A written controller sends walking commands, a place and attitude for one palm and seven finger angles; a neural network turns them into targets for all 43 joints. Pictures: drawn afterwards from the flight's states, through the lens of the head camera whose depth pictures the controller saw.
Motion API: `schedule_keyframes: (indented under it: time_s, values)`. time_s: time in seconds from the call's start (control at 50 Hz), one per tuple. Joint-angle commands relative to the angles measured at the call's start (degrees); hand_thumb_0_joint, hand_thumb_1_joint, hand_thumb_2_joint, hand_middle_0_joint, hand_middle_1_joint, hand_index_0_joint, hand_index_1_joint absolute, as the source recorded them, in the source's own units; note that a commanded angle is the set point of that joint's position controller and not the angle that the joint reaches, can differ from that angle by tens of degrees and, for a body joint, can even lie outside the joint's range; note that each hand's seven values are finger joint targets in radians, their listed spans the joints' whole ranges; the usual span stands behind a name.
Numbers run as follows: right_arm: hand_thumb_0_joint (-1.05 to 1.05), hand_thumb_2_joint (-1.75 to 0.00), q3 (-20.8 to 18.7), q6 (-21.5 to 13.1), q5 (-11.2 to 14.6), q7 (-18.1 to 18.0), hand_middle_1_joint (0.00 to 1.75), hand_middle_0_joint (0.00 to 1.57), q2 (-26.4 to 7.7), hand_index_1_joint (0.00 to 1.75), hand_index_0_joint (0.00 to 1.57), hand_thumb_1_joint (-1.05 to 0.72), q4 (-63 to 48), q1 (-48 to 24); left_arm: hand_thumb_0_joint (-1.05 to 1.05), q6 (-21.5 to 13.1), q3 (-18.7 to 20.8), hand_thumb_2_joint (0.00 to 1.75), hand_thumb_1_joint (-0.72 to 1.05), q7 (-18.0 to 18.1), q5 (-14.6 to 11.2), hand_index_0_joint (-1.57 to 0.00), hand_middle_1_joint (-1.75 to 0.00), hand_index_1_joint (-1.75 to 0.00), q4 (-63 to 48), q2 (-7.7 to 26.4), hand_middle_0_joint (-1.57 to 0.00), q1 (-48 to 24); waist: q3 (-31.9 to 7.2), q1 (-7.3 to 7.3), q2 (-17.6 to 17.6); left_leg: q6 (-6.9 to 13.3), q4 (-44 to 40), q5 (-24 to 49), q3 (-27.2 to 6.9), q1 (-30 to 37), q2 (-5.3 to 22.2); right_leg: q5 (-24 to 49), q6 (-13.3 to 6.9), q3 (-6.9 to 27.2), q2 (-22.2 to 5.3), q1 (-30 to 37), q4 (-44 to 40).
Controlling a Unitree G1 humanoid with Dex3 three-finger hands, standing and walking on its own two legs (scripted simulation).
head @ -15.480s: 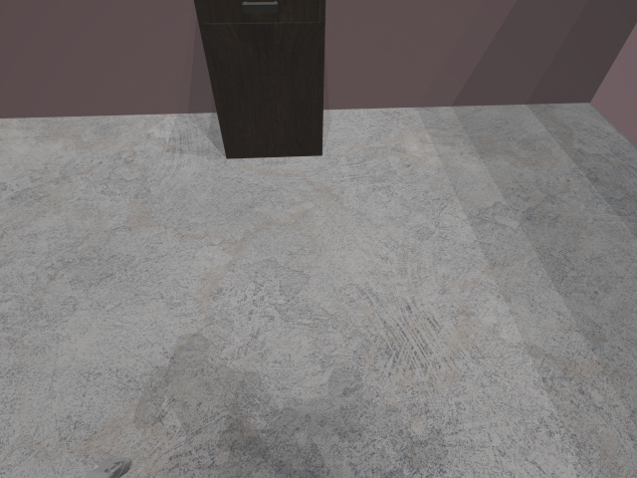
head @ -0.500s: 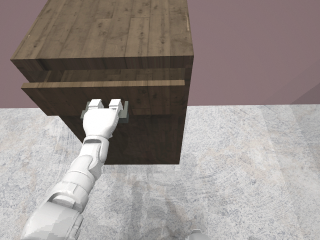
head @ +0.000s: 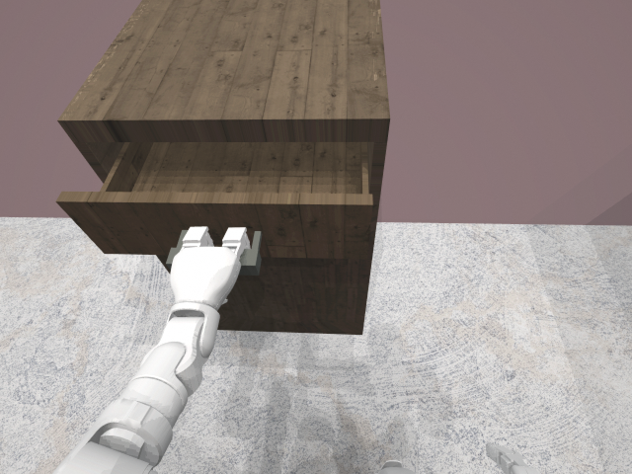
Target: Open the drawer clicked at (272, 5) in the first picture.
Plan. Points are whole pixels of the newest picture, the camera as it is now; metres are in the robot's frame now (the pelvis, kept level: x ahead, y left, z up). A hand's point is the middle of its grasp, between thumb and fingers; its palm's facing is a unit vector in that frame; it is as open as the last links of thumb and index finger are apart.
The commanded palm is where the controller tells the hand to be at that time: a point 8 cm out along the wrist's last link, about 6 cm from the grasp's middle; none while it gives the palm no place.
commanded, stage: pull the drawer open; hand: left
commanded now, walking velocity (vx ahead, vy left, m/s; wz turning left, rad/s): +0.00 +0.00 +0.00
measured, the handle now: (217, 248) +0.43 +0.17 -0.01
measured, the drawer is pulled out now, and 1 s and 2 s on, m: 0.12 0.24 0.30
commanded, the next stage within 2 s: open the thumb to release the handle in 1.64 s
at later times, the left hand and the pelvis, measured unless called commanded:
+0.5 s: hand (211, 329) +0.31 +0.16 -0.03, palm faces -0.01 -0.06 -1.00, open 6.3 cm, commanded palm +0.27 +0.16 +0.03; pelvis +0.00 +0.00 +0.00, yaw +0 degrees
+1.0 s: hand (203, 368) +0.25 +0.16 -0.02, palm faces -0.01 -0.09 -1.00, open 6.3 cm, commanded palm +0.21 +0.18 +0.03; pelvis +0.00 -0.01 +0.00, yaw -1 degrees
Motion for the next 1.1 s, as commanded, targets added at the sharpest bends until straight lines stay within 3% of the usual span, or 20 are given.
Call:
schedule_keyframes:
  time_s: [0.0,0.08,0.1,0.14,0.2,0.22,0.24,0.38,0.42,0.48,0.62,0.64,0.68,0.76,0.82,0.88,0.92,0.94,1.0,1.08]
  values:
    - [0.0,-0.9,-1.95,-2.15,-0.26,-0.62,0.3,0.2,-6.5,0.3,0.2,-0.9,-7.1,-1.1,0.0,-0.18,3.57,0.9,0.9,2.26,-0.35,-0.4,-1.35,-1.35,-13.14,5.99,-0.4,-11.33,-20.25,0.31,-5.07,0.68,-4.58,20.87,0.13,5.09,-1.99,18.71,-2.2,-0.58,1.92,18.15,-4.46]
    - [0.0,-0.9,-1.94,-2.58,-0.23,-0.55,0.3,0.2,-6.33,0.3,0.2,-0.9,-7.25,-1.99,0.0,-0.02,1.91,0.9,0.9,2.29,-0.42,-0.4,-1.35,-1.35,-15.9,4.25,-0.4,-9.05,-18.76,0.03,-5.58,0.75,-4.87,19.11,0.3,5.4,-1.89,17.28,-2.05,-0.44,1.84,17.51,-4.93]
    - [0.0,-0.9,-1.92,-2.61,-0.13,-0.55,0.3,0.2,-6.51,0.3,0.2,-0.9,-7.6,-2.33,0.0,-0.01,2.94,0.9,0.9,2.3,-0.42,-0.4,-1.35,-1.35,-17.12,5.38,-0.4,-7.99,-19.51,0.54,-5.52,0.64,-4.97,19.65,0.24,5.52,-1.91,17.42,-2.19,-0.29,1.89,18.15,-4.8]
    - [0.0,-0.9,-1.85,-2.79,-0.14,-0.45,0.3,0.2,-6.34,0.3,0.2,-0.9,-7.96,-2.68,0.0,0.35,1.67,0.9,0.9,2.26,-0.4,-0.4,-1.35,-1.35,-18.88,4.06,-0.4,-6.02,-18.72,0.62,-4.76,0.53,-5.18,19.79,0.25,5.78,-1.78,17.39,-2.14,-0.5,1.83,17.79,-4.68]
    - [0.0,-0.9,-1.68,-3.03,-0.08,-0.66,0.3,0.2,-6.56,0.3,0.2,-0.9,-8.11,-3.54,0.0,0.77,2.73,0.9,0.9,2.33,-0.52,-0.4,-1.35,-1.35,-19.59,5.11,-0.4,-4.21,-17.1,0.77,-6.57,0.62,-5.4,17.86,0.13,4.88,-1.93,15.66,-2.12,-0.44,1.85,17.84,-5.15]
    - [0.0,-0.9,-1.56,-3.15,-0.16,-0.61,0.3,0.2,-6.42,0.3,0.2,-0.9,-7.98,-3.79,0.0,0.76,1.2,0.9,0.9,2.26,-0.45,-0.4,-1.35,-1.35,-20.68,3.83,-0.4,-4.49,-16.98,0.26,-6.25,0.69,-5.4,17.29,0.17,5.54,-1.85,15.35,-1.96,-0.34,1.71,17.33,-5.34]
    - [0.0,-0.9,-1.64,-3.21,-0.14,-0.68,0.3,0.2,-6.33,0.3,0.2,-0.9,-8.07,-3.91,0.0,0.87,2.34,0.9,0.9,2.26,-0.38,-0.4,-1.35,-1.35,-20.57,4.73,-0.4,-2.56,-16.58,0.9,-6.01,0.67,-5.52,17.26,0.32,5.61,-1.89,15.16,-2.05,-0.39,1.76,17.47,-5.4]
    - [0.0,-0.9,-1.22,-3.65,-0.31,-0.63,0.3,0.2,-5.98,0.3,0.2,-0.9,-8.81,-5.47,0.0,1.31,0.24,0.9,0.9,2.1,-0.18,-0.4,-1.35,-1.35,-24.93,3.0,-0.4,0.45,-15.59,1.05,-5.11,0.52,-5.49,16.8,0.15,6.64,-1.91,14.18,-2.07,-0.63,1.66,16.71,-5.32]
    - [0.0,-0.9,-1.1,-3.6,-0.28,-0.78,0.3,0.2,-6.0,0.3,0.2,-0.9,-9.15,-6.06,0.0,1.61,1.87,0.9,0.9,1.91,-0.12,-0.4,-1.35,-1.35,-25.17,4.63,-0.4,3.61,-15.69,1.77,-6.34,0.51,-5.48,16.8,0.2,6.34,-2.08,14.5,-1.99,-0.34,1.64,17.85,-5.38]
    - [0.0,-0.9,-0.88,-3.81,-0.35,-0.78,0.3,0.2,-5.72,0.3,0.2,-0.9,-9.46,-6.82,0.0,1.4,0.35,0.9,0.9,1.68,0.08,-0.4,-1.35,-1.35,-27.22,3.37,-0.4,3.48,-14.91,1.51,-5.72,0.5,-5.4,16.2,0.15,6.71,-2.09,13.75,-2.03,-0.45,1.66,16.88,-5.32]
    - [0.0,-0.9,-0.3,-4.03,-0.51,-0.97,0.3,0.2,-5.49,0.3,0.2,-0.9,-10.17,-8.38,0.0,1.49,1.96,0.9,0.9,1.27,-0.02,-0.4,-1.35,-1.35,-30.51,5.15,-0.4,8.13,-13.69,2.38,-5.96,0.46,-5.79,15.0,0.38,6.54,-2.24,13.55,-1.88,0.51,1.42,17.93,-5.97]
    - [0.0,-0.9,-0.31,-4.09,-0.59,-1.02,0.3,0.2,-5.42,0.3,0.2,-0.9,-10.32,-8.44,0.0,1.44,3.28,0.9,0.9,1.31,0.01,-0.4,-1.35,-1.35,-30.89,6.17,-0.4,10.47,-14.68,3.1,-6.12,0.48,-5.66,15.67,0.53,6.36,-2.38,14.47,-1.93,0.56,1.46,19.0,-5.62]
    - [0.0,-0.9,-0.11,-4.18,-0.51,-0.91,0.3,0.2,-5.14,0.3,0.2,-0.9,-10.7,-9.04,0.0,1.51,2.6,0.9,0.9,1.15,-0.13,-0.4,-1.35,-1.35,-32.06,5.26,-0.4,13.4,-13.91,3.24,-5.56,0.36,-5.59,15.9,0.5,6.11,-2.49,15.26,-1.94,0.72,1.4,19.08,-5.52]
    - [0.0,-0.9,0.02,-4.39,-0.68,-0.88,0.3,0.2,-5.01,0.3,0.2,-0.9,-10.94,-9.58,0.0,1.3,4.2,0.9,0.9,1.31,-0.06,-0.4,-1.35,-1.35,-34.4,6.65,-0.4,16.47,-13.3,3.49,-5.97,0.38,-5.6,15.01,0.72,5.85,-2.49,14.84,-1.83,1.32,1.38,19.31,-5.77]
    - [0.0,-0.9,0.06,-4.55,-0.83,-0.7,0.3,0.2,-4.87,0.3,0.2,-0.9,-11.61,-10.04,0.0,1.01,5.79,0.9,0.9,1.72,0.01,-0.4,-1.35,-1.35,-37.23,7.63,-0.4,22.61,-14.59,4.57,-5.77,0.24,-5.3,16.42,0.75,5.93,-2.58,16.91,-1.98,1.99,1.46,20.59,-5.08]
    - [0.0,-0.9,0.07,-4.71,-0.93,-0.29,0.3,0.2,-4.79,0.3,0.2,-0.9,-11.91,-10.6,0.0,0.99,5.0,0.9,0.9,2.12,-0.06,-0.4,-1.35,-1.35,-39.83,6.66,-0.4,25.36,-13.32,4.31,-5.49,0.19,-4.81,15.86,0.73,5.44,-2.51,16.26,-1.99,1.86,1.51,19.38,-4.7]
    - [0.0,-0.9,0.15,-4.72,-0.95,-0.2,0.3,0.2,-4.81,0.3,0.2,-0.9,-12.43,-11.11,0.0,1.06,6.57,0.9,0.9,2.65,0.14,-0.4,-1.35,-1.35,-41.79,8.17,-0.4,28.64,-13.54,4.8,-4.35,0.04,-4.59,16.14,0.74,5.56,-2.58,16.65,-2.17,2.37,1.63,19.42,-4.33]
    - [0.0,-0.9,0.22,-4.76,-1.16,-0.01,0.3,0.2,-4.69,0.3,0.2,-0.9,-12.36,-11.18,0.0,1.12,4.75,0.9,0.9,2.78,0.22,-0.4,-1.35,-1.35,-42.23,6.35,-0.4,28.77,-12.94,4.26,-5.22,0.14,-4.21,16.07,0.72,5.51,-2.5,16.72,-2.06,2.15,1.57,18.66,-4.2]
    - [0.0,-0.9,0.21,-4.98,-1.17,-0.06,0.3,0.2,-4.74,0.3,0.2,-0.9,-12.61,-11.5,0.0,1.12,7.25,0.9,0.9,3.35,-0.01,-0.4,-1.35,-1.35,-43.25,8.29,-0.4,33.19,-12.67,4.79,-6.49,0.07,-3.74,15.57,0.55,4.63,-2.54,17.21,-2.06,2.62,1.67,18.9,-3.89]
    - [0.0,-0.9,0.36,-5.15,-1.27,-0.04,0.3,0.2,-4.57,0.3,0.2,-0.9,-12.56,-12.0,0.0,1.11,7.33,0.9,0.9,4.11,0.09,-0.4,-1.35,-1.35,-45.42,8.15,-0.4,34.85,-11.88,4.59,-6.51,0.21,-3.18,13.73,0.48,3.64,-2.76,16.38,-1.95,3.14,1.53,18.06,-3.44]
